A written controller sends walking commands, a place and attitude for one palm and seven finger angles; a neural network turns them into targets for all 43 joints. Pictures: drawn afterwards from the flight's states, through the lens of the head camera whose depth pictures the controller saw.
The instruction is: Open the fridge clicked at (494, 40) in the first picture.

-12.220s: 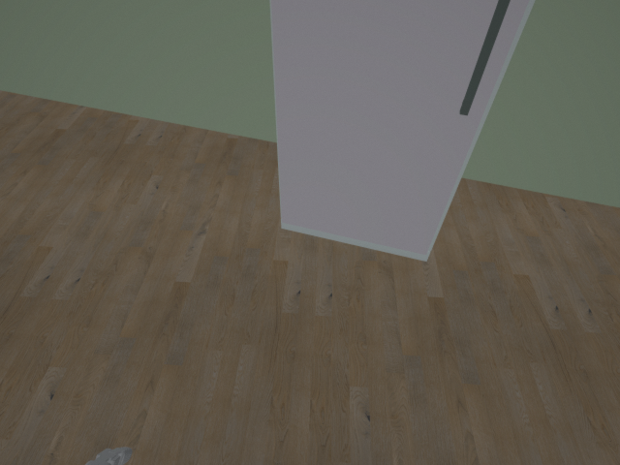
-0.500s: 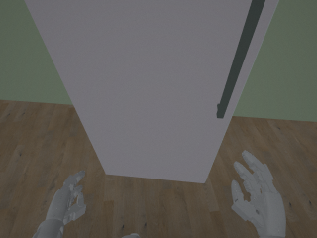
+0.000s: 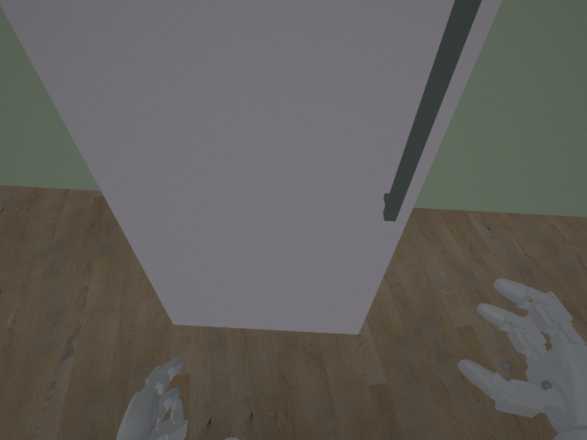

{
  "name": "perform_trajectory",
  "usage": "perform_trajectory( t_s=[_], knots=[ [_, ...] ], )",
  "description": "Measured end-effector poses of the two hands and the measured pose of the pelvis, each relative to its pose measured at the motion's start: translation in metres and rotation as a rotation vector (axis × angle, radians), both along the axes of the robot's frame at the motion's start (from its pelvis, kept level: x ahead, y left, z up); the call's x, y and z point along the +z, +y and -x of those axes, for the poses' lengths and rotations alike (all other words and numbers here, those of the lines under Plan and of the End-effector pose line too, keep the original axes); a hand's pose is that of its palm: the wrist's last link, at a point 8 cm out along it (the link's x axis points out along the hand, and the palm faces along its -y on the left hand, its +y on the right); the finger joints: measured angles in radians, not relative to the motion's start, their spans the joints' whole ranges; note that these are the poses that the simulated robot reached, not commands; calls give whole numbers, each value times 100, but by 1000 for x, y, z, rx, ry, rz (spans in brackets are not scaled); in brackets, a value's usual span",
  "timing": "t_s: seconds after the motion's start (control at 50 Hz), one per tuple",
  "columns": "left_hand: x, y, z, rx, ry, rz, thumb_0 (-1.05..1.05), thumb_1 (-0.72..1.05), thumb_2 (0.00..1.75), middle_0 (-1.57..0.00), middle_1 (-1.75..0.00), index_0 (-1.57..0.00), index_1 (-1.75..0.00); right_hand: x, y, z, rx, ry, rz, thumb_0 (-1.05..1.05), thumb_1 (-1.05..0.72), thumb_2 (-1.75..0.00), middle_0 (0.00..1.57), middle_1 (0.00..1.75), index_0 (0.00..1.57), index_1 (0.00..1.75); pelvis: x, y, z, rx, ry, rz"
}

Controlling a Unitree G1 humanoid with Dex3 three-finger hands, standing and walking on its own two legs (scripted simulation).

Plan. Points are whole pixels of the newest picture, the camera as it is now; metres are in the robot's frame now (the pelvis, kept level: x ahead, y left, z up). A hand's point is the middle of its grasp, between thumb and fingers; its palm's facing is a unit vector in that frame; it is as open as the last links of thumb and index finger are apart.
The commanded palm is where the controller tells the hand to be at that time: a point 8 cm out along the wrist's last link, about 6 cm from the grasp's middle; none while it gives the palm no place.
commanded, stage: raise the hand to about handle height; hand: right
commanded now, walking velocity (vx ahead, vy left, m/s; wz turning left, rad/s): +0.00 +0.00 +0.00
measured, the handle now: (418, 122) +0.51 -0.14 +0.18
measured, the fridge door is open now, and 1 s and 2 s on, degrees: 0 0 0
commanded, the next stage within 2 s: move the hooked fingers beside the handle in 1.26 s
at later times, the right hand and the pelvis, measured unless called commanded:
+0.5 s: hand out of the picture +0.25 -0.27 +0.16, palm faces +0.08 +1.00 -0.05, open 13.7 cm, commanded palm +0.22 -0.32 +0.17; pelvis +0.00 -0.01 +0.03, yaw +0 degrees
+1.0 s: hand out of the picture +0.28 -0.28 +0.20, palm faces +0.07 +1.00 -0.05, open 14.0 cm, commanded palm +0.24 -0.33 +0.21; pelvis +0.00 -0.01 +0.03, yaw +1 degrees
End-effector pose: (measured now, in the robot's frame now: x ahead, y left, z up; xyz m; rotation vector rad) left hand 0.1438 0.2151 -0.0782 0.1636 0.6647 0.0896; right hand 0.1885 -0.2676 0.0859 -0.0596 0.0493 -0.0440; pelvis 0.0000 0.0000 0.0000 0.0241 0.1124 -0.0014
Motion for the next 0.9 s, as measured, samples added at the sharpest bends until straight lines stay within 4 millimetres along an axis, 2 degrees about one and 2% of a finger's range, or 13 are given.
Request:
perform_trajectory(
  t_s=[0.1, 0.22, 0.36, 0.5, 0.66, 0.82, 0.9],
  knots=[
    [10, 22, 5, 18, 0, -72, 2, 90, 90, -21, -30, -20, -30, 13, -11, -1, -10, -45, 10, 0, 0, -52, 27, 88, 26, 88, 6, -5, -3, -2, -18, -1],
    [31, 30, -9, 18, -72, -122, 2, 90, 90, -20, -30, -20, -30, 26, -21, -9, 5, -66, 11, 0, 14, -46, 28, 97, 28, 97, 12, -9, -3, -3, -52, -1],
    [51, 10, -34, -26, -172, -98, 2, 90, 90, -20, -30, -20, -30, 53, -39, -24, -17, -115, 12, -1, 31, -39, 29, 108, 29, 107, 20, -11, -3, -5, -98, 0],
    [59, -14, -46, -76, -206, -52, 1, 90, 90, -20, -30, -20, -30, 75, -56, -34, -32, -107, 0, -1, 44, -33, 30, 116, 30, 116, 26, -12, -2, -7, -130, 2],
    [55, -21, -40, -86, -163, -42, 1, 90, 90, -21, -30, -20, -30, 99, -69, -45, -44, -118, 9, -1, 49, -31, 30, 120, 30, 119, 30, -12, 0, -10, -154, 4],
    [50, -7, -27, -48, -112, -55, 2, 90, 90, -21, -30, -20, -30, 122, -79, -64, -48, -116, 18, -1, 50, -30, 30, 120, 30, 120, 34, -10, 0, -6, -159, 7],
    [50, 2, -23, -25, -102, -58, 2, 90, 90, -21, -30, -20, -30, 121, -77, -71, -28, -101, 3, -1, 50, -30, 30, 120, 30, 120, 35, -10, -1, 1, -152, 10]
  ],
)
